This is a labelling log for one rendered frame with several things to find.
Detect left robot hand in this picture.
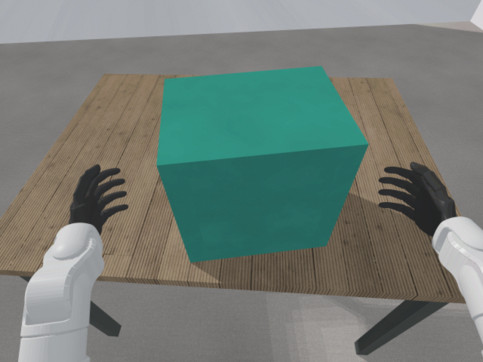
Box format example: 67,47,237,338
69,164,128,234

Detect table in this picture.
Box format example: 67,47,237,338
0,74,466,355

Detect right robot hand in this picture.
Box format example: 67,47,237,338
378,162,457,237

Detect carton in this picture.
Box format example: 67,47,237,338
156,66,369,262

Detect robot right forearm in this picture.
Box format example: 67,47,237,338
432,216,483,357

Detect robot left forearm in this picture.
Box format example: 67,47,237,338
18,222,105,362

